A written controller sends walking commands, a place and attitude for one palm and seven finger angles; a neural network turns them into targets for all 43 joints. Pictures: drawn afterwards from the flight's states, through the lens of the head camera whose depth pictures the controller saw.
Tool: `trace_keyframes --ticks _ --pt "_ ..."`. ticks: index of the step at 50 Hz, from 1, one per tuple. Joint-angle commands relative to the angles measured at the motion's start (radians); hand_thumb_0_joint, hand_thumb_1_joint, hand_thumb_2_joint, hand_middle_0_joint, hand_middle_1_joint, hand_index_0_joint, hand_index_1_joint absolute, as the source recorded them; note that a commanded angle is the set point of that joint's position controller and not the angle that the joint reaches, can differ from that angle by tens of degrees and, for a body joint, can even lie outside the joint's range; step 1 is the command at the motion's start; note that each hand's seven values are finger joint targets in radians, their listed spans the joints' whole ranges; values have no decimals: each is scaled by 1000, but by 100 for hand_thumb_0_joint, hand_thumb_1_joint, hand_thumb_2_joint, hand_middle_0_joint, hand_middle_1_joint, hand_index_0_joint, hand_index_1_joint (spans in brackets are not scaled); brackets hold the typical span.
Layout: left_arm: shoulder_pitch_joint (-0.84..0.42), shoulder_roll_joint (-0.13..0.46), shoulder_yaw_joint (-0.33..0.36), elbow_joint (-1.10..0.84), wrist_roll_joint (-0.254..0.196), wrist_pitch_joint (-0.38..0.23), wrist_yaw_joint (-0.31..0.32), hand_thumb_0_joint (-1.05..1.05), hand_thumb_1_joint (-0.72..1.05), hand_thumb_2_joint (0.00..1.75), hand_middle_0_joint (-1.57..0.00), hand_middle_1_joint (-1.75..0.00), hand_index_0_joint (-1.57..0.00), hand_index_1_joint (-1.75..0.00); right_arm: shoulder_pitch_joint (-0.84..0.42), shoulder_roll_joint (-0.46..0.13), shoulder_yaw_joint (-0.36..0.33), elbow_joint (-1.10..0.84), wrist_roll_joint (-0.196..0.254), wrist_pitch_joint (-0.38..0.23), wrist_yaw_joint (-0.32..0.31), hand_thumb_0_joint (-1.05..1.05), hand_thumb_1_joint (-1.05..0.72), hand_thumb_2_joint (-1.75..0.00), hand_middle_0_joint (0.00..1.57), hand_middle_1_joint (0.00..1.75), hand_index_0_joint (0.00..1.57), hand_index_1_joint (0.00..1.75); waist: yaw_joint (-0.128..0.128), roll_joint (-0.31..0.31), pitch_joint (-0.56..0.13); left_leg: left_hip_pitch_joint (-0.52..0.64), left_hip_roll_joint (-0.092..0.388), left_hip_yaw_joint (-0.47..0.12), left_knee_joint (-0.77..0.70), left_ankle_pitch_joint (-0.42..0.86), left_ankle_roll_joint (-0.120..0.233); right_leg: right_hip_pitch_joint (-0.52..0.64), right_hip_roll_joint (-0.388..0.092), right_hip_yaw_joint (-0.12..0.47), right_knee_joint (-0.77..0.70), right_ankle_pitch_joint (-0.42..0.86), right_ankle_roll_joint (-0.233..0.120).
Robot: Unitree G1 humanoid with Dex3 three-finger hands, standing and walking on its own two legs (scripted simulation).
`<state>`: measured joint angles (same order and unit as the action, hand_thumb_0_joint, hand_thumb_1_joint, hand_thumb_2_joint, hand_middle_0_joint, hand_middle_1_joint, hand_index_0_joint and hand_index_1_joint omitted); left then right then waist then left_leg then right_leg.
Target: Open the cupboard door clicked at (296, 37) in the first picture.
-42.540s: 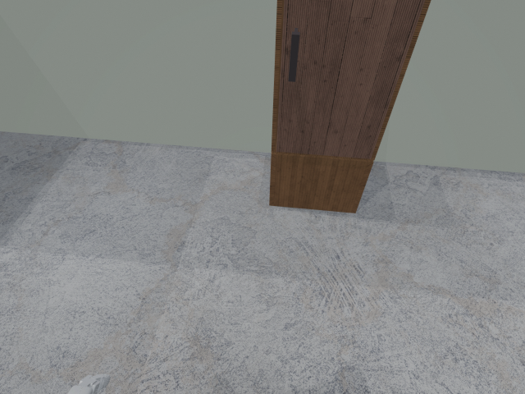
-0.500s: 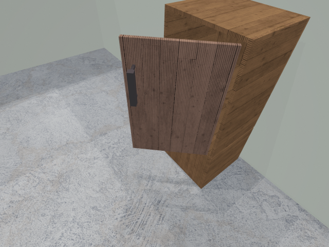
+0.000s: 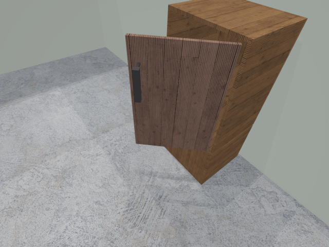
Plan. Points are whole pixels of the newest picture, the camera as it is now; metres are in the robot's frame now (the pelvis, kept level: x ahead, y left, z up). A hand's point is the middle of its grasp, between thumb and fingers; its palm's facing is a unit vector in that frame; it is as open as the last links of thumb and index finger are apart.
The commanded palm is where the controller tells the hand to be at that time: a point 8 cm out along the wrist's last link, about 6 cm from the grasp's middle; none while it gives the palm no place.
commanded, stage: shuffle to correct the standing spot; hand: left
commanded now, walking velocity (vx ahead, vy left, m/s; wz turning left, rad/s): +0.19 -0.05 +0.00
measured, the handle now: (138, 82) +0.69 +0.15 +0.03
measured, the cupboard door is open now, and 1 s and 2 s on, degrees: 46 46 46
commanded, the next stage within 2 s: come to a stop and stand still in 0.94 s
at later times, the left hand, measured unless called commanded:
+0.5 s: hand out of the picture +0.05 +0.19 -0.17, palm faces -0.02 -0.99 -0.16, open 7.3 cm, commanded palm none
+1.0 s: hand out of the picture +0.14 +0.14 -0.18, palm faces +0.00 -0.99 -0.15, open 7.2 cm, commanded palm none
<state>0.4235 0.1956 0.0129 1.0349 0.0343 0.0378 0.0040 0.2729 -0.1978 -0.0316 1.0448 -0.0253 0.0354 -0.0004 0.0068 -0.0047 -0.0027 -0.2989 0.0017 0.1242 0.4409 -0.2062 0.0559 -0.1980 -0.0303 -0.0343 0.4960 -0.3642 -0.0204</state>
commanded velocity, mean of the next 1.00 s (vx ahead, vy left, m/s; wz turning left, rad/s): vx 0.20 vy -0.02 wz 0.00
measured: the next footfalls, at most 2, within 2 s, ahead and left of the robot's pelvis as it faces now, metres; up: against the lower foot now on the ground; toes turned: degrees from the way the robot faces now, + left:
right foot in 0.70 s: +0.15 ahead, -0.15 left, +0.00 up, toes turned -11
left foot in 1.04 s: +0.21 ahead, +0.07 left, +0.00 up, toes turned +4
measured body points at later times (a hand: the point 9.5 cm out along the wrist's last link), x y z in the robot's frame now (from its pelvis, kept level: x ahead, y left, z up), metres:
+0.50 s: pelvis +0.02 +0.01 +0.00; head +0.01 +0.03 +0.45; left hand +0.05 +0.24 -0.16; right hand -0.05 -0.18 -0.15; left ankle +0.01 +0.10 -0.74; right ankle +0.05 -0.12 -0.68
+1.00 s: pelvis +0.10 -0.03 +0.00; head +0.10 +0.00 +0.44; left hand +0.14 +0.20 -0.17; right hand +0.11 -0.27 -0.15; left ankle +0.16 +0.07 -0.73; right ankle +0.11 -0.14 -0.74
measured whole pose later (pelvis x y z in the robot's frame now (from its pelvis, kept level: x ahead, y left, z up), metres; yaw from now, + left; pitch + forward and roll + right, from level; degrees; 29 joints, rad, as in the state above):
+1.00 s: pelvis +0.10 -0.03 +0.00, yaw -3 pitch -1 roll -3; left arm 0.31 0.15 0.06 1.03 0.03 -0.03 0.02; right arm 0.29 -0.16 -0.07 1.03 -0.03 -0.02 0.01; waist -0.01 0.00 0.01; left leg -0.39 0.09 0.10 0.71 -0.30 0.00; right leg -0.19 0.00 -0.14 0.43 -0.22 -0.02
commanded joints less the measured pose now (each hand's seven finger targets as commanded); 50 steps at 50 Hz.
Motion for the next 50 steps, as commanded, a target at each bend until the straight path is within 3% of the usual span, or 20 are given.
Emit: trace_keyframes --ticks 1,3,4,5,7,12,13,14,15,16,19,22,30,33,34,35,36,37,40,50 --pt "207 48 36 9 -2 -3 -4 0 90 90 -20 -30 -20 -30 -43 -166 -45 -66 1 -15 -20 0 -90 -90 20 30 20 30 52 54 68 -159 154 -132 -217 -518 -40 85 31 -47 -30 -69 -34" --pt "230 92 51 16 0 -17 9 0 90 90 -20 -30 -20 -30 -52 -93 -36 -76 9 -9 -13 0 -90 -90 20 30 20 30 57 -155 112 -230 23 -41 98 -405 -64 11 -113 239 -251 -341 -109" --pt "176 131 68 3 -4 -25 23 0 90 90 -20 -30 -20 -30 -51 -46 -37 -86 11 -5 -8 0 -90 -90 20 30 20 30 38 -298 138 -224 -17 9 436 -241 -68 -120 -288 464 -446 -525 -181" --pt "61 120 70 -29 -10 -38 35 0 90 90 -20 -30 -20 -30 -45 -62 -48 -86 10 -3 -3 0 -90 -90 20 30 20 30 -10 -237 160 -216 25 -93 637 -204 -48 -216 -318 473 -466 -415 -196" --pt "-69 91 65 -58 -9 -60 37 0 90 90 -20 -30 -20 -30 65 -26 -50 -51 11 -18 6 0 -90 -90 20 30 20 30 -85 -147 105 -133 67 -107 637 -187 -41 -240 -246 300 -363 -223 -157" --pt "40 74 58 -2 -3 -49 23 0 90 90 -20 -30 -20 -30 152 30 -28 -23 12 -59 -6 0 -90 -90 20 30 20 30 -42 -90 114 158 -3 17 44 -167 -46 -278 -113 168 -164 -295 -98" --pt "52 40 53 -4 -5 -45 16 0 90 90 -20 -30 -20 -30 204 -2 -32 -6 12 -67 -16 0 -90 -90 20 30 20 30 -50 3 130 203 39 -62 -49 -227 -37 -322 -66 126 -30 -251 -74" --pt "62 -22 44 -18 -10 -45 8 0 90 90 -20 -30 -20 -30 266 -76 -48 5 0 -76 -26 0 -90 -90 20 30 20 30 -67 251 116 246 254 -393 -215 -458 29 -454 19 38 214 -188 -27" --pt "-14 -27 46 -64 -5 -47 1 0 90 90 -20 -30 -20 -30 287 -143 -64 -3 -3 -77 -37 0 -90 -90 20 30 20 30 -77 290 173 170 424 -581 -366 -596 115 -538 4 -12 397 -138 -9" --pt "-63 -6 55 -84 4 -45 -8 0 90 90 -20 -30 -20 -30 244 -134 -63 -11 -6 -75 -38 0 -90 -90 20 30 20 30 -60 170 197 84 429 -583 -397 -598 138 -527 -43 49 511 -49 -13" --pt "-25 -21 56 -39 3 -48 -14 0 90 90 -20 -30 -20 -30 148 -40 -30 -14 2 -102 -35 0 -90 -90 20 30 20 30 0 93 172 13 324 -358 -363 -321 101 -458 -75 61 591 120 2" --pt "-61 -44 48 -47 -3 -52 -18 0 90 90 -20 -30 -20 -30 184 -24 -25 10 4 -116 -36 0 -90 -90 20 30 20 30 -5 63 131 108 274 -228 -322 -80 114 -439 -81 20 486 169 20" --pt "-228 -31 48 -116 -10 -57 -20 0 90 90 -20 -30 -20 -30 238 -48 -39 46 -11 -98 -29 0 -90 -90 20 30 20 30 -51 100 124 121 298 -183 -266 -39 129 -266 -61 -51 127 101 17" --pt "-98 6 61 -70 -9 -69 -12 0 90 90 -20 -30 -20 -30 208 -41 -38 47 -5 -87 -23 0 -90 -90 20 30 20 30 15 -16 36 -2 219 -125 -82 -119 66 64 -18 -71 -53 168 6" --pt "10 50 71 -32 -6 -78 -3 0 90 90 -20 -30 -20 -30 194 -15 -30 43 2 -86 -17 0 -90 -90 20 30 20 30 63 -99 -8 -132 144 -35 87 -203 23 238 -106 41 -90 89 -28" --pt "90 141 86 -12 -7 -84 8 0 90 90 -20 -30 -20 -30 210 40 -17 18 10 -82 -12 0 -90 -90 20 30 20 30 78 -339 -45 -339 22 56 360 -370 -25 380 -326 339 -201 -25 -119" --pt "131 158 90 -9 -19 -82 16 0 90 90 -20 -30 -20 -30 128 -6 -22 -11 2 -72 -9 0 -90 -90 20 30 20 30 102 -276 -21 -385 40 -30 572 -418 -24 295 -389 450 -301 -86 -186" --pt "59 125 88 -20 -18 -82 21 0 90 90 -20 -30 -20 -30 111 -2 -33 -15 1 -73 -5 0 -90 -90 20 30 20 30 62 -162 34 -407 76 -74 669 -310 -23 223 -362 396 -319 -133 -204" --pt "-106 43 65 -60 -17 -92 28 0 90 90 -20 -30 -20 -30 145 10 -38 14 -7 -48 5 0 -90 -90 20 30 20 30 -26 -131 84 -290 126 -85 693 -145 -43 -19 -274 195 -341 -50 -146" --pt "-113 79 69 -61 -9 -74 10 0 90 90 -20 -30 -20 -30 202 19 -27 -7 -1 -70 5 0 -90 -90 20 30 20 30 -59 -12 64 174 44 5 60 -67 -67 -218 -161 67 -169 -139 -113"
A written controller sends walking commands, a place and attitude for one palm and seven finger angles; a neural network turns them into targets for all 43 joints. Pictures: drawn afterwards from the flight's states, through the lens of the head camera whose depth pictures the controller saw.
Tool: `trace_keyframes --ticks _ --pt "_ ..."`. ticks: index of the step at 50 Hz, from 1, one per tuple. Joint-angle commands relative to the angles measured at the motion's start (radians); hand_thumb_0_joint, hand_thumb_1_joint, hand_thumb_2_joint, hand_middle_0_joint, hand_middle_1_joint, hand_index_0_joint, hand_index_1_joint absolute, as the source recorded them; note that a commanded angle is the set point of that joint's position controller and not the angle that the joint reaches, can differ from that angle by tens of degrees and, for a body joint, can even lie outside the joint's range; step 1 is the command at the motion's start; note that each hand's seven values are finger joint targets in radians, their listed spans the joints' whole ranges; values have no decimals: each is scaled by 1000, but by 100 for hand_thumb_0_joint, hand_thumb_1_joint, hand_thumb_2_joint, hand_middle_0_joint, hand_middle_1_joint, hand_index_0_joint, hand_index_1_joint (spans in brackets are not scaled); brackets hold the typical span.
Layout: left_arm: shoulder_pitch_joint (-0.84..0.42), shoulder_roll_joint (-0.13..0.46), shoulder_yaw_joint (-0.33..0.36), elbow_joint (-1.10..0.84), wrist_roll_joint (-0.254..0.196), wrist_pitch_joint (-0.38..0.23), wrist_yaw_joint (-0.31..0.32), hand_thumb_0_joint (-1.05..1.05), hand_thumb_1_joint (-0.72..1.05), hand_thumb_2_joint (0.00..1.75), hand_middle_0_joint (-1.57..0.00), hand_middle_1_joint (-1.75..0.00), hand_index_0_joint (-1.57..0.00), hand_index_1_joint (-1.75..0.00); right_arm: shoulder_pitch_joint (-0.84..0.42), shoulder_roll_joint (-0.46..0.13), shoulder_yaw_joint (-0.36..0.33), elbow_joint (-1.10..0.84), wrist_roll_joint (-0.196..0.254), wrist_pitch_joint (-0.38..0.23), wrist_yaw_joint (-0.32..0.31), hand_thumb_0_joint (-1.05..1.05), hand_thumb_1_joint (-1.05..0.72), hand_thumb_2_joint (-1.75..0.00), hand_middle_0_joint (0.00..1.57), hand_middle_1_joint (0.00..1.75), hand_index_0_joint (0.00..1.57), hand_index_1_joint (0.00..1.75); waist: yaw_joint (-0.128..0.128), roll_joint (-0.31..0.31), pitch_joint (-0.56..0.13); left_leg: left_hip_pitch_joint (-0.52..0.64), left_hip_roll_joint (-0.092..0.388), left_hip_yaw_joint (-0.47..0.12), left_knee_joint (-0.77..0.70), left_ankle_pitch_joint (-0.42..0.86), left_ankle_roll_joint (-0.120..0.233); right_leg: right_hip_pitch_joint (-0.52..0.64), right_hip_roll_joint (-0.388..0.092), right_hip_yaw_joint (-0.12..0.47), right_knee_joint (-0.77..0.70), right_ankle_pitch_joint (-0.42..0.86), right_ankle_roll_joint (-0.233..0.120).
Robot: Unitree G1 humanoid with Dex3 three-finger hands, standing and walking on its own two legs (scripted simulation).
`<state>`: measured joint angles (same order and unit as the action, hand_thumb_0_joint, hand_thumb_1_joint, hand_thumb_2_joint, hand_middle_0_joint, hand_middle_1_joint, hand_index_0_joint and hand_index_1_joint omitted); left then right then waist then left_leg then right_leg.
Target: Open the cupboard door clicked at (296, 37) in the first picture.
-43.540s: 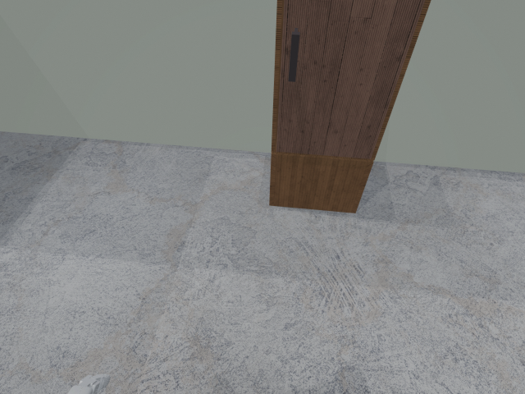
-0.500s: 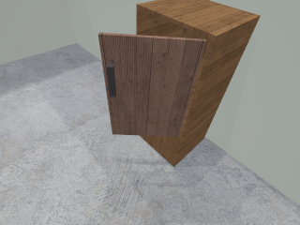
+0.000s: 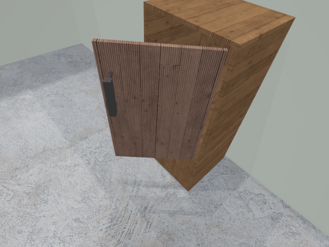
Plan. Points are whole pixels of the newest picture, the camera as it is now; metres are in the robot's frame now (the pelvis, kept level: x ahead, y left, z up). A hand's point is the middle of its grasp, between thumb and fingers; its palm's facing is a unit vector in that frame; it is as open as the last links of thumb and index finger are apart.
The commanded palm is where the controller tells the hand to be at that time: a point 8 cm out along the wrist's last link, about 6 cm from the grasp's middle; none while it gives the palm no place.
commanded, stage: come to a stop and stand still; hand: left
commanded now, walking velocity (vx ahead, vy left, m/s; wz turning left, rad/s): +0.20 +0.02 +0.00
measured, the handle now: (111, 94) +0.57 +0.21 +0.04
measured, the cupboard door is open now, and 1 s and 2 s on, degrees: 46 46 46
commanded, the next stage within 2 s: look again from close up in 1.80 s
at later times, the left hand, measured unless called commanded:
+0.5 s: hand out of the picture +0.07 +0.17 -0.17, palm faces +0.01 -0.97 -0.22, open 7.3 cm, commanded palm none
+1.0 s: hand out of the picture +0.04 +0.18 -0.18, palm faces +0.02 -0.98 -0.17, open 7.3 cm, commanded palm none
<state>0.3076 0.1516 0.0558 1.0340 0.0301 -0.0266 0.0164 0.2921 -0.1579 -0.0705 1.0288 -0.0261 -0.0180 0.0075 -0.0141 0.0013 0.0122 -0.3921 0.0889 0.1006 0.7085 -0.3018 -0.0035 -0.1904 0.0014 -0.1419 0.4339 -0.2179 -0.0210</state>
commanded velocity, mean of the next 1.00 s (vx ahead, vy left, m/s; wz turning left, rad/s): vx -0.02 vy -0.02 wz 0.00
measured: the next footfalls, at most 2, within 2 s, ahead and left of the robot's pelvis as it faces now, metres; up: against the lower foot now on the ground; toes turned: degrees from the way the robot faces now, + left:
left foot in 0.04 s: +0.10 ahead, +0.10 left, +0.00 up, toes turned +7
right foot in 0.42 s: +0.05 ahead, -0.11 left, +0.00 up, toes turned +0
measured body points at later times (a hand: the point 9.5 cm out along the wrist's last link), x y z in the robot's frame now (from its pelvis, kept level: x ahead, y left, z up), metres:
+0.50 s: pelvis +0.04 -0.01 +0.00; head +0.07 -0.02 +0.44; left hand +0.07 +0.22 -0.16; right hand +0.05 -0.24 -0.17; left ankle +0.06 +0.09 -0.73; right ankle +0.06 -0.12 -0.74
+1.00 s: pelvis +0.03 +0.01 +0.00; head +0.04 +0.02 +0.45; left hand +0.04 +0.23 -0.16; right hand +0.01 -0.20 -0.16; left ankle -0.01 +0.10 -0.74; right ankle +0.01 -0.11 -0.74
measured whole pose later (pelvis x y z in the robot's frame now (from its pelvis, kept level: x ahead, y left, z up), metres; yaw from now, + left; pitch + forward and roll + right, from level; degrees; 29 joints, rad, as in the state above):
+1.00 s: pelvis +0.03 +0.01 +0.00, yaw -1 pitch +0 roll +1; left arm 0.28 0.16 0.03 1.08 0.02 0.01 0.02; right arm 0.32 -0.10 -0.02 1.11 -0.02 -0.02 -0.03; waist 0.00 -0.04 0.03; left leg -0.14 -0.02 0.09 0.44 -0.30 0.04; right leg -0.19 -0.05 -0.05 0.49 -0.28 0.00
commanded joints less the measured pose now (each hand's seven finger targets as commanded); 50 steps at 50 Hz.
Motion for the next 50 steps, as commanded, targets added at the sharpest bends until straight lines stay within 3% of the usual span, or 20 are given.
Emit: trace_keyframes --ticks 1,2,3,4,7,10,17,20,22,23,24,27,32,35,36,38,39,45,48,50 --pt "19 82 17 -63 -8 -4 -9 0 90 90 -20 -30 -20 -30 224 -73 5 16 -3 -24 -10 0 -90 -90 20 30 20 30 -50 134 41 316 32 -104 -319 -64 17 -277 -125 130 60 -273 -78" --pt "18 24 8 -85 -13 -3 -17 0 90 90 -20 -30 -20 -30 276 -151 -13 15 -12 -29 -17 0 -90 -90 20 30 20 30 -64 365 53 338 242 -399 -502 -191 106 -403 -24 5 319 -303 -23" --pt "-23 50 7 -115 -3 -6 -22 0 90 90 -20 -30 -20 -30 262 -187 -17 -1 -5 -21 -23 0 -90 -90 20 30 20 30 -62 306 97 300 333 -518 -564 -198 196 -469 -32 47 483 -336 -14" --pt "-32 58 10 -96 6 -3 -19 0 90 90 -20 -30 -20 -30 193 -147 -7 -13 -7 -22 -29 0 -90 -90 20 30 20 30 -45 221 117 204 304 -465 -573 -161 198 -428 -73 102 558 -280 -16" --pt "45 3 -9 -28 -7 5 -12 0 90 90 -20 -30 -20 -30 55 -74 34 -34 0 -40 -45 0 -90 -90 20 30 20 30 26 57 46 162 203 -206 -485 433 152 -258 -98 136 508 -104 26" --pt "93 -1 -19 3 -15 28 7 0 90 90 -20 -30 -20 -30 27 -87 35 -19 10 -36 -57 0 -90 -90 20 30 20 30 41 70 -31 230 179 -91 -401 798 141 -145 -79 112 371 -64 51" --pt "30 42 -1 -43 -6 58 16 0 90 90 -20 -30 -20 -30 48 -135 -7 10 5 14 -64 0 -90 -90 20 30 20 30 8 134 22 223 219 -156 -342 702 168 -115 -59 86 229 -121 38" --pt "80 59 5 -39 -2 43 18 0 90 90 -20 -30 -20 -30 21 -121 -14 3 10 23 -56 0 -90 -90 20 30 20 30 34 54 -15 182 135 -113 -231 485 92 1 -75 108 5 143 31" --pt "60 136 12 -43 0 28 26 0 90 90 -20 -30 -20 -30 32 -47 -4 -16 21 31 -44 0 -90 -90 20 30 20 30 12 -156 -43 65 -28 8 -96 69 4 64 -285 311 -17 548 -72" --pt "52 155 11 -49 -5 22 27 0 90 90 -20 -30 -20 -30 29 -28 -3 -19 20 42 -40 0 -90 -90 20 30 20 30 15 -159 -36 60 -67 -5 -1 -145 -12 30 -363 323 -58 614 -140" --pt "35 147 10 -53 -2 22 32 0 90 90 -20 -30 -20 -30 -2 -13 0 -19 18 55 -40 0 -90 -90 20 30 20 30 25 -156 -44 45 -62 -45 106 -222 -13 23 -359 331 -77 597 -179" --pt "-44 125 10 -71 -3 22 34 0 90 90 -20 -30 -20 -30 -2 -36 -2 -6 15 63 -33 0 -90 -90 20 30 20 30 10 -192 -7 6 -51 -89 247 -179 -21 -24 -302 285 -111 383 -180" --pt "-45 162 30 -79 3 29 30 0 90 90 -20 -30 -20 -30 -1 -32 8 -7 11 47 -19 0 -90 -90 20 30 20 30 35 -140 2 83 -54 -54 -19 -132 -20 -27 -281 308 -146 53 -156" --pt "-71 144 25 -77 -10 36 22 0 90 90 -20 -30 -20 -30 92 -30 17 28 8 34 -22 0 -90 -90 20 30 20 30 -1 -94 12 286 -62 -54 -309 12 -5 -146 -205 263 -106 -181 -76" --pt "-70 113 18 -80 -14 40 16 0 90 90 -20 -30 -20 -30 102 -57 15 32 1 26 -24 0 -90 -90 20 30 20 30 3 22 33 268 -4 -145 -379 -21 24 -181 -138 206 -41 -208 -33" --pt "-63 61 6 -88 -10 35 4 0 90 90 -20 -30 -20 -30 46 -128 8 1 -7 23 -29 0 -90 -90 20 30 20 30 29 159 56 93 146 -292 -522 -209 90 -83 -57 73 81 -125 16" --pt "-87 54 0 -71 1 39 4 0 90 90 -20 -30 -20 -30 11 -116 14 2 -8 14 -29 0 -90 -90 20 30 20 30 21 215 93 64 147 -342 -587 -258 104 -85 -57 64 138 -106 24" --pt "-42 33 -17 -28 -3 24 -8 0 90 90 -20 -30 -20 -30 52 -100 26 23 -3 -5 -48 0 -90 -90 20 30 20 30 16 82 107 216 133 -244 -489 110 125 -134 -60 81 126 -120 23" --pt "26 55 -17 16 -13 11 2 0 90 90 -20 -30 -20 -30 84 -84 31 46 8 -14 -56 0 -90 -90 20 30 20 30 20 36 16 256 76 -159 -334 460 80 29 -82 117 -18 142 7" --pt "71 68 -19 39 -17 12 11 0 90 90 -20 -30 -20 -30 88 -65 37 54 14 -15 -58 0 -90 -90 20 30 20 30 21 24 -13 234 38 -116 -313 438 44 93 -124 136 12 309 -13"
